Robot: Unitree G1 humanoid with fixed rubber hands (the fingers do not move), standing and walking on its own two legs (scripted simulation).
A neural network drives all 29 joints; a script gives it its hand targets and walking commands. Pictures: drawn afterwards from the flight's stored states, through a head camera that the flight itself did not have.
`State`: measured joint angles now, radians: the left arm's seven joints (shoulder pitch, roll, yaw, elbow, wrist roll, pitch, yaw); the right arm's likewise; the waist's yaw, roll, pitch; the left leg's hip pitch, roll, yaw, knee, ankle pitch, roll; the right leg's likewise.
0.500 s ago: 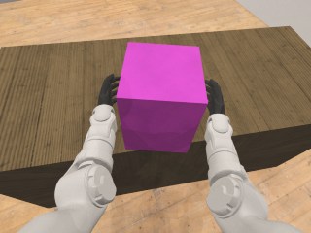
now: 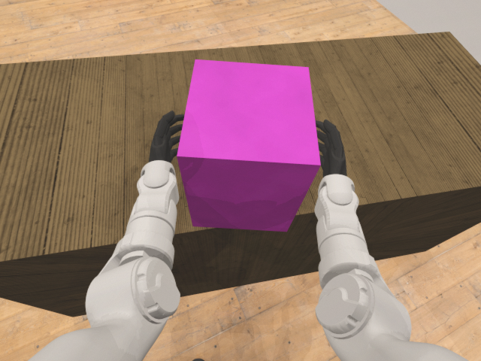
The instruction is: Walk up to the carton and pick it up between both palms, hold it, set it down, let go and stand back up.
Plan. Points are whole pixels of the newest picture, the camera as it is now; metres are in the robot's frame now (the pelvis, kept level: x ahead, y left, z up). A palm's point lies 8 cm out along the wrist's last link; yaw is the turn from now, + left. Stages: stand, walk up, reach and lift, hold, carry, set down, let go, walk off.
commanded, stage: set down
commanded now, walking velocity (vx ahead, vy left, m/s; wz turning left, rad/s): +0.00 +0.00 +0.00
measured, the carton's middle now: (245, 153) +0.48 +0.01 +0.00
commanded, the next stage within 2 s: none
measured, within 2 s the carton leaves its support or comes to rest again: neither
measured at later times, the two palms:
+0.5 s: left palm (163, 158) +0.43 +0.15 +0.04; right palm (331, 168) +0.42 -0.14 +0.05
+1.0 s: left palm (165, 158) +0.45 +0.15 +0.02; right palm (327, 172) +0.43 -0.14 +0.03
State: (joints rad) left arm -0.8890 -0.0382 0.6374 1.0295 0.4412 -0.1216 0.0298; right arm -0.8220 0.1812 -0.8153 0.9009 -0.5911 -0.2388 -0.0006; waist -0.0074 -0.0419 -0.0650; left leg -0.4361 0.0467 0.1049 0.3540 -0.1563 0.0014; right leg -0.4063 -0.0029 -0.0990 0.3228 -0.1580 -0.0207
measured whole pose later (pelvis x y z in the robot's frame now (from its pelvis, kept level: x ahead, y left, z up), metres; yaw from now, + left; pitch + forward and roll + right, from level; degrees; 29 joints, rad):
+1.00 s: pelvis +0.01 +0.00 -0.01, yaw -1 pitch +20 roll -1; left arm -0.90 0.06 0.51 1.16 0.34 -0.22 0.07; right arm -0.84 0.09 -0.63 1.06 -0.42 -0.26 -0.04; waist -0.01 -0.02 -0.13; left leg -0.57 0.07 0.12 0.42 -0.19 0.00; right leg -0.53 0.01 -0.09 0.36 -0.16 -0.02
